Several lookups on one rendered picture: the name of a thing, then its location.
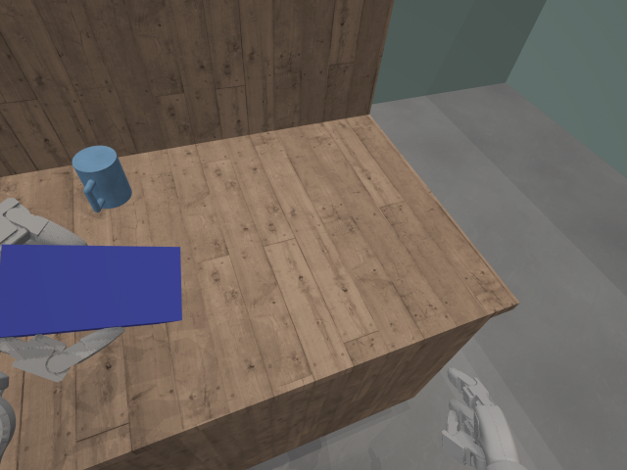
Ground table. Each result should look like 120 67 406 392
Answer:
0 0 520 470

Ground robot right hand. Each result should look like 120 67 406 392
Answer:
442 367 521 470

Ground robot left hand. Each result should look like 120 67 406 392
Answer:
0 198 124 382

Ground sponge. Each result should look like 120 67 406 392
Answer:
0 245 182 338

